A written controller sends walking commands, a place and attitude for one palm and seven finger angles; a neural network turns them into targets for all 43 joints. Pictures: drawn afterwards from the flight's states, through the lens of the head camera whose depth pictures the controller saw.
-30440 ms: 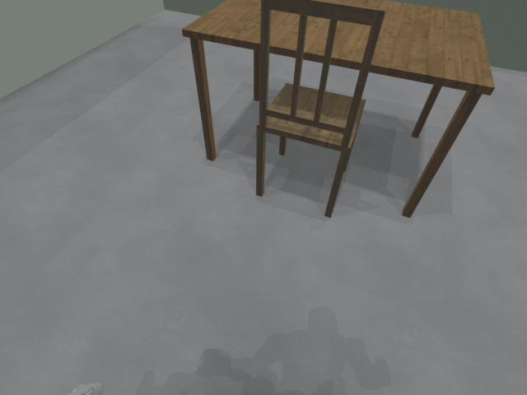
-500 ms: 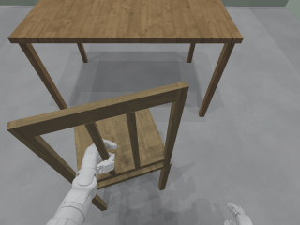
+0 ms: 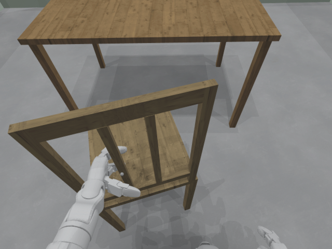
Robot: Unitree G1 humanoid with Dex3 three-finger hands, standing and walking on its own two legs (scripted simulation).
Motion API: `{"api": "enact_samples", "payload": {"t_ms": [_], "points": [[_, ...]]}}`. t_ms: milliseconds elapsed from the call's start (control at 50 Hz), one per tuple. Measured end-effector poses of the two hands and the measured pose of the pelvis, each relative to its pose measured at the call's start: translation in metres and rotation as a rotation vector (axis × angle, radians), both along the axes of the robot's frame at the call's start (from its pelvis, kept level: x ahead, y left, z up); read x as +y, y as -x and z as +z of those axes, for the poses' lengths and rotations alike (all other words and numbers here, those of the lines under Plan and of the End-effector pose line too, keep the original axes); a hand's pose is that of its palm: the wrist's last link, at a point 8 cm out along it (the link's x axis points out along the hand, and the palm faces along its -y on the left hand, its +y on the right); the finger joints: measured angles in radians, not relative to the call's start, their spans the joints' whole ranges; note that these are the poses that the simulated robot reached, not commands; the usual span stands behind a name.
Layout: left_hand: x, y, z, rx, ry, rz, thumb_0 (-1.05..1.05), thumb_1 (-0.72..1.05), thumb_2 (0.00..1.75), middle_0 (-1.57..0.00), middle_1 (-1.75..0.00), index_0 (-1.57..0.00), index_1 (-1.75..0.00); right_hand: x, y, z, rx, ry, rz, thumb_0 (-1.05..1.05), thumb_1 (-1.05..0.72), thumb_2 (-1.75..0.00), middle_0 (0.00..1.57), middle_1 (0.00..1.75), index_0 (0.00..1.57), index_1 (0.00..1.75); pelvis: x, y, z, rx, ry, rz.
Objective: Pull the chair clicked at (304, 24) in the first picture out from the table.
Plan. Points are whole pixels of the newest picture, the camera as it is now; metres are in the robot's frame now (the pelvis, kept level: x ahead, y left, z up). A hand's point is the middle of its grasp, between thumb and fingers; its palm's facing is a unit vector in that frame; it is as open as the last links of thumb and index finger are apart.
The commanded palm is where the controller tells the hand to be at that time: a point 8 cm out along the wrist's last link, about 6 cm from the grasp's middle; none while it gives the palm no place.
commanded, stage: open the thumb and straighten the fingers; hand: left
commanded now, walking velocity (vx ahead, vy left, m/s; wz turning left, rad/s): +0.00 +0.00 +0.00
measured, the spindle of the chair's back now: (120, 164) +0.34 +0.13 -0.03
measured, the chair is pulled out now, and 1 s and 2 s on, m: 0.49 0.49 0.49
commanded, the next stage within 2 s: draw the fingers out of the gap in 0.22 s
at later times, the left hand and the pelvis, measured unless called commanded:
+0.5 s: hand (117, 185) +0.29 +0.13 -0.04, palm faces -0.01 -0.99 -0.17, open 17.4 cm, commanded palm +0.26 +0.18 -0.02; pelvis +0.01 -0.01 +0.00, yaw +1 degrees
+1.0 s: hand (112, 222) +0.20 +0.13 -0.04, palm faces -0.01 -0.99 -0.17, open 17.5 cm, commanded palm +0.17 +0.18 -0.02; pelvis +0.00 +0.00 -0.02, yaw +2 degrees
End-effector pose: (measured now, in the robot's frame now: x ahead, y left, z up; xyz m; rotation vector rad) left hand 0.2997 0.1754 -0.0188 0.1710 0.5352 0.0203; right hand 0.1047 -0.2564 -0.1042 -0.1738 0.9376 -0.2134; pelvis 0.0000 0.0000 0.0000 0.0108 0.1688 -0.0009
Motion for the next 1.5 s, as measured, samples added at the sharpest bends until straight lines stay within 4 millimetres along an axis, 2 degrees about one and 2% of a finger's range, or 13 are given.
{"api": "enact_samples", "payload": {"t_ms": [200,360,440,600,720,860,1020,1200,1260,1340,1440,1500], "points": [[0.006,0.002,0.000,0.003,-0.008,0.009,-0.01,-0.53,0.21,-0.08,-0.25,-0.08,-0.25,0.003,-0.012,-0.001,-0.034,0.001,0.025,0.01,-0.90,-0.90,0.21,0.30,0.20,0.30,-0.002,-0.001,-0.003,0.008,0.001,0.009],[0.002,0.004,-0.002,0.010,0.005,0.010,-0.01,-0.54,0.20,-0.02,-0.05,-0.02,-0.06,-0.003,-0.019,0.002,-0.045,0.021,0.034,0.01,-0.90,-0.90,0.21,0.30,0.20,0.30,-0.004,-0.003,-0.004,0.011,0.000,0.013],[0.006,0.015,-0.003,0.012,0.000,0.016,-0.01,-0.54,0.20,-0.01,-0.02,-0.01,-0.03,-0.006,-0.023,0.005,-0.062,0.023,0.028,0.01,-0.90,-0.90,0.21,0.30,0.20,0.30,-0.005,-0.005,-0.004,0.012,0.000,0.009],[0.014,0.054,-0.005,0.033,-0.004,0.028,-0.01,-0.54,0.20,-0.01,-0.01,-0.01,-0.01,-0.005,-0.039,0.011,-0.120,0.034,0.044,0.01,-0.90,-0.90,0.21,0.30,0.20,0.30,-0.006,-0.009,-0.005,0.006,0.007,0.019],[0.016,0.080,-0.004,0.035,-0.004,0.028,-0.01,-0.54,0.20,0.00,0.00,0.00,-0.01,0.002,-0.056,0.015,-0.188,0.039,0.079,0.01,-0.90,-0.90,0.21,0.30,0.20,0.30,-0.004,-0.009,-0.008,0.002,0.011,0.034],[0.011,0.100,-0.003,0.034,0.000,0.016,-0.01,-0.54,0.20,0.00,0.00,0.00,0.00,0.015,-0.071,0.020,-0.262,0.033,0.117,0.01,-0.90,-0.90,0.21,0.30,0.20,0.30,-0.002,-0.006,-0.013,-0.001,0.012,0.043],[0.006,0.123,0.002,0.034,0.000,0.023,-0.01,-0.54,0.20,0.00,0.00,0.00,0.00,0.025,-0.075,0.022,-0.301,0.014,0.124,0.01,-0.90,-0.90,0.21,0.30,0.20,0.30,0.000,-0.005,-0.017,-0.002,0.012,0.042],[0.006,0.155,0.001,0.061,-0.006,0.038,-0.01,-0.54,0.20,0.00,0.00,0.00,0.00,0.027,-0.072,0.020,-0.313,0.021,0.118,0.01,-0.90,-0.90,0.21,0.30,0.20,0.30,0.000,-0.002,-0.022,-0.001,0.017,0.047],[0.006,0.158,0.006,0.006,0.061,0.064,-0.01,-0.54,0.20,0.00,0.00,0.00,-0.01,0.027,-0.071,0.018,-0.324,0.029,0.118,0.01,-0.90,-0.90,0.21,0.30,0.20,0.30,0.000,0.000,-0.025,0.006,0.019,0.049],[0.014,0.152,0.028,-0.219,0.133,0.085,-0.01,-0.54,0.20,-0.01,0.00,-0.01,-0.01,0.026,-0.068,0.012,-0.332,0.031,0.122,0.01,-0.90,-0.90,0.21,0.30,0.20,0.30,-0.001,0.004,-0.032,0.016,0.022,0.052],[0.022,0.143,0.055,-0.490,0.119,0.021,-0.01,-0.54,0.20,0.00,0.00,0.00,0.00,0.026,-0.065,-0.003,-0.322,0.002,0.127,0.01,-0.90,-0.90,0.21,0.30,0.20,0.30,-0.002,0.012,-0.043,0.033,0.024,0.048],[0.023,0.140,0.057,-0.503,0.109,-0.033,-0.01,-0.54,0.20,0.00,0.00,0.00,0.00,0.027,-0.064,-0.010,-0.309,-0.022,0.111,0.01,-0.90,-0.90,0.21,0.30,0.20,0.30,-0.002,0.015,-0.045,0.028,0.023,0.041]]}}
